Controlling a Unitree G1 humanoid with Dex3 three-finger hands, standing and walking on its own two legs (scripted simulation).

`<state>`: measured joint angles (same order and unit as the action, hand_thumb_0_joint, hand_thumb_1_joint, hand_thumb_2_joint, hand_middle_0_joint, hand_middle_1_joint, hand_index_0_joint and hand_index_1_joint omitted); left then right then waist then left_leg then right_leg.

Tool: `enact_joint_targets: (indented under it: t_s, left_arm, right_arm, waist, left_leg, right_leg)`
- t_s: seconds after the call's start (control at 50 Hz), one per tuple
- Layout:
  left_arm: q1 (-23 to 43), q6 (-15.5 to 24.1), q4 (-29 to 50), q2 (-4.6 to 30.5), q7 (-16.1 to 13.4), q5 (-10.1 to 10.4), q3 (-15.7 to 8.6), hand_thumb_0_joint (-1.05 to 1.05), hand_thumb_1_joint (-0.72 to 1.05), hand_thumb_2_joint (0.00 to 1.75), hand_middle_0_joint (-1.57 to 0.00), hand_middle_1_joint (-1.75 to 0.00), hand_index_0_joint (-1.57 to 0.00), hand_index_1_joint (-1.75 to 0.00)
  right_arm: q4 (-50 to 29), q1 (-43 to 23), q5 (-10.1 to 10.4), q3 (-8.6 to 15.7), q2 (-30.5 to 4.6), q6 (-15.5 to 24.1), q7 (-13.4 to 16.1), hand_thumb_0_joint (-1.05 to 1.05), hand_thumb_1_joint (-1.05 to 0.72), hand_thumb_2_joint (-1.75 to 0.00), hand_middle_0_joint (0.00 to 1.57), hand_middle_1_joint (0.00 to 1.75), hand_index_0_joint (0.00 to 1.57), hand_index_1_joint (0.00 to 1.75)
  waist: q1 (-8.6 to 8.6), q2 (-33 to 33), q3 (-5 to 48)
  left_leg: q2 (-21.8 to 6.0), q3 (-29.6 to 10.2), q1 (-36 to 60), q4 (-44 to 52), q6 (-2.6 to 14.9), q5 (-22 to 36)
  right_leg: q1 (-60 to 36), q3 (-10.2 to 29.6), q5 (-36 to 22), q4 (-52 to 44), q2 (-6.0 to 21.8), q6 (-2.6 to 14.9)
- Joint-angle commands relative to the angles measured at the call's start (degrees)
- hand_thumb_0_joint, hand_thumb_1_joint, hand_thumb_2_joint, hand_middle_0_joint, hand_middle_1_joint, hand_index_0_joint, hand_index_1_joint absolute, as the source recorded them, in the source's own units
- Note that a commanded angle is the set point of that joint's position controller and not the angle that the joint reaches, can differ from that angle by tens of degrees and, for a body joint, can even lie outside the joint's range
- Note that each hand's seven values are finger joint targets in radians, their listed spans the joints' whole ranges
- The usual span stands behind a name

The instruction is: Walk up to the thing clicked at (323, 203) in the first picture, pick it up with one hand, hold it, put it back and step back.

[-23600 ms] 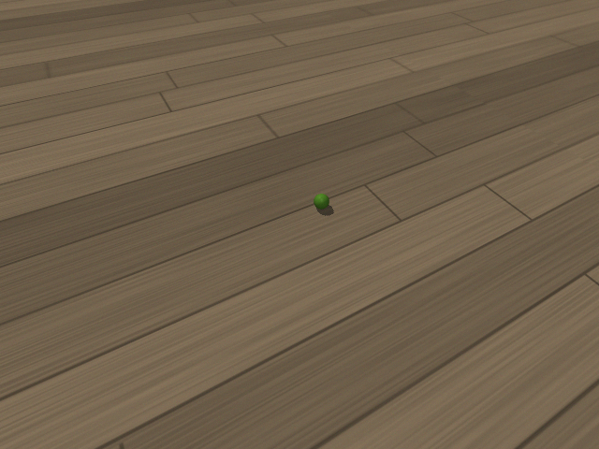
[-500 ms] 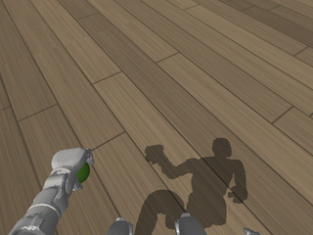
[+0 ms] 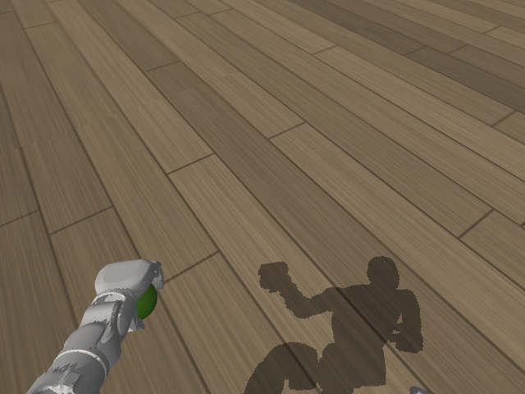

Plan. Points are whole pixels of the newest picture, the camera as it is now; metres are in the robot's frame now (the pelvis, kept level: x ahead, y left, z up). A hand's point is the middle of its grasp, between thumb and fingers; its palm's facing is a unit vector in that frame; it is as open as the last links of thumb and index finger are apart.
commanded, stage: hold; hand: left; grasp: from above
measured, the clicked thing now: (135, 299) +0.33 +0.23 -0.09
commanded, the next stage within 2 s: crouch in 1.80 s
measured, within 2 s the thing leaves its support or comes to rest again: neither
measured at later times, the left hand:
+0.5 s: hand (130, 290) +0.32 +0.21 -0.03, palm faces -0.45 -0.06 -0.89, open 9.2 cm
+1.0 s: hand (129, 289) +0.31 +0.21 -0.01, palm faces -0.45 -0.05 -0.89, open 9.2 cm
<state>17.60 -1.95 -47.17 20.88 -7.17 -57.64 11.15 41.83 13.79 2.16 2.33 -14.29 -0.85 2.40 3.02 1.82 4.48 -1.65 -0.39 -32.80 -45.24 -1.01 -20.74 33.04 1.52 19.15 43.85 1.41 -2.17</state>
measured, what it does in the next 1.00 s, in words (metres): stands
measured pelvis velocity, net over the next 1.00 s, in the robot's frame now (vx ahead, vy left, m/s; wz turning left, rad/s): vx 0.01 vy -0.01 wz -0.02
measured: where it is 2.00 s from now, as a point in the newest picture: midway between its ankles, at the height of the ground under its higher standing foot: outside the picture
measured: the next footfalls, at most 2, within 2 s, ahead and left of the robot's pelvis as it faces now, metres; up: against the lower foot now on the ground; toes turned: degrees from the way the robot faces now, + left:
none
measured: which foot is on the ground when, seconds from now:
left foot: down 0.00-1.00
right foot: down 0.00-1.00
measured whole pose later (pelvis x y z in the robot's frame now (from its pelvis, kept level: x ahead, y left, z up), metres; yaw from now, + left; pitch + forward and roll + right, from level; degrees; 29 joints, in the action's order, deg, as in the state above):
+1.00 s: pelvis +0.01 -0.01 +0.02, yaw -1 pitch +2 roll +0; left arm 14.1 -0.9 -36.6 22.1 1.8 -56.8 11.6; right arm 38.8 11.5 3.5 1.9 -14.7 -2.9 2.7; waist 0.4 3.0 1.7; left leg -1.7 1.0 -18.4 -31.6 -1.3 -15.6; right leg 20.2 2.5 14.8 32.4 1.4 -1.7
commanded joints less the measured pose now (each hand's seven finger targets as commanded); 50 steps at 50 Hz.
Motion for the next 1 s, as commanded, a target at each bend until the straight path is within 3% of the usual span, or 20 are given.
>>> enact_joint_targets:
  t_s: [0.0, 0.04, 0.14, 0.3, 0.44, 0.6, 0.62, 0.68, 0.7, 0.98]
  left_arm:
    - [19.25, 0.54, 11.7, 13.08, -1.55, -0.11, -4.91, 0.0, 0.55, 0.88, -0.91, -0.83, -0.93, -0.81]
    - [19.94, 0.58, 12.35, 12.3, -1.11, -0.04, -4.45, 0.0, 0.54, 0.87, -0.88, -0.85, -0.91, -0.82]
    - [19.94, 1.18, 12.94, 12.6, -0.24, 0.4, -4.57, 0.0, 0.55, 0.87, -0.9, -0.85, -0.93, -0.82]
    - [18.44, 1.09, 15.15, 13.06, 2.2, 0.63, -4.68, 0.0, 0.57, 0.87, -0.92, -0.85, -0.94, -0.82]
    - [18.06, 1.25, 17.55, 13.37, 3.35, 0.62, -5.1, 0.0, 0.57, 0.88, -0.92, -0.85, -0.94, -0.82]
    - [18.03, 1.25, 20.35, 13.12, 4.53, 0.67, -4.83, 0.0, 0.57, 0.9, -0.92, -0.86, -0.95, -0.83]
    - [17.11, 1.13, 19.82, 13.91, 4.66, 0.57, -5.63, 0.0, 0.56, 0.9, -0.91, -0.86, -0.94, -0.84]
    - [18.09, 1.29, 21.49, 13.74, 5.12, 0.68, -5.22, 0.0, 0.56, 0.88, -0.9, -0.87, -0.93, -0.84]
    - [17.1, 1.18, 20.59, 14.64, 5.13, 0.35, -6.19, 0.0, 0.54, 0.9, -0.9, -0.86, -0.92, -0.83]
    - [15.14, 1.16, 22.91, 13.3, 6.76, 1.04, -5.43, 0.0, 0.54, 0.89, -0.89, -0.86, -0.92, -0.84]
  right_arm:
    - [-6.05, -0.96, 0.14, 2.98, -8.47, 1.76, 0.42, 0.0, -0.9, -0.9, 0.2, 0.3, 0.2, 0.3]
    - [-5.8, -0.95, 0.11, 2.98, -8.18, 1.8, 0.37, 0.0, -0.9, -0.9, 0.2, 0.3, 0.2, 0.3]
    - [-6.78, -1.92, 0.16, 3.02, -8.27, 1.83, 0.2, 0.0, -0.9, -0.9, 0.2, 0.3, 0.2, 0.3]
    - [-7.48, -2.24, 0.46, 3.05, -8.34, 1.36, 0.24, 0.0, -0.9, -0.9, 0.2, 0.3, 0.2, 0.3]
    - [-8.75, -3.55, 0.58, 2.71, -8.12, 0.89, 0.15, 0.0, -0.9, -0.9, 0.2, 0.3, 0.2, 0.3]
    - [-9.56, -4.25, 0.84, 2.53, -8.04, 0.61, 0.21, 0.0, -0.9, -0.9, 0.2, 0.3, 0.2, 0.3]
    - [-9.59, -4.89, 0.87, 2.53, -7.87, 0.5, 0.32, 0.0, -0.9, -0.9, 0.2, 0.3, 0.2, 0.3]
    - [-9.87, -5.03, 0.88, 2.41, -7.92, 0.46, 0.34, 0.0, -0.91, -0.9, 0.2, 0.3, 0.2, 0.3]
    - [-9.81, -5.41, 0.95, 2.49, -7.99, 0.38, 0.44, 0.0, -0.9, -0.9, 0.2, 0.3, 0.2, 0.3]
    - [-11.06, -7.09, 1.33, 1.97, -7.36, 0.06, 0.82, 0.0, -0.9, -0.9, 0.2, 0.3, 0.2, 0.3]
  waist:
    - [-0.44, 0.81, 15.64]
    - [-0.46, 1.5, 16.11]
    - [-1.01, 1.18, 13.92]
    - [-1.36, -1.59, 15.2]
    - [-1.97, 0.38, 12.89]
    - [-1.83, -1.04, 13.18]
    - [-2.54, -0.75, 12.71]
    - [-2.04, -0.62, 13.15]
    - [-2.57, -0.27, 12.58]
    - [-2.92, -1.28, 11.02]
  left_leg:
    - [2.43, 0.84, 12.73, 8.35, 0.8, 11.94]
    - [2.29, 0.66, 13.71, 8.85, 0.54, 13.84]
    - [2.15, 0.52, 14.14, 11.02, 0.48, 11.98]
    - [2.78, 1.93, 16.0, 11.11, 1.21, 17.89]
    - [2.61, 1.91, 16.75, 13.54, 1.08, 14.8]
    - [2.69, 2.34, 18.28, 14.49, 1.49, 15.49]
    - [2.8, 2.38, 18.25, 14.86, 1.48, 15.38]
    - [2.67, 2.33, 19.09, 15.35, 1.48, 15.17]
    - [2.69, 2.5, 19.35, 15.58, 1.43, 15.4]
    - [2.73, 2.77, 21.26, 17.71, 1.68, 15.75]
  right_leg:
    - [-8.21, -1.52, -10.1, -8.26, -2.85, 2.36]
    - [-8.51, -1.54, -11.48, -8.33, -3.07, 2.47]
    - [-9.38, -1.82, -9.49, -9.88, -3.32, 2.48]
    - [-14.33, -0.91, -16.02, -11.07, -2.93, 2.03]
    - [-13.95, -1.18, -12.45, -12.65, -3.02, 2.37]
    - [-15.8, -0.79, -13.32, -13.89, -2.85, 2.05]
    - [-15.77, -0.78, -13.18, -14.28, -2.73, 2.01]
    - [-16.24, -0.83, -12.85, -14.54, -2.82, 2.03]
    - [-16.13, -0.89, -12.9, -14.8, -2.8, 2.14]
    - [-17.77, -0.86, -13.07, -16.86, -2.65, 2.02]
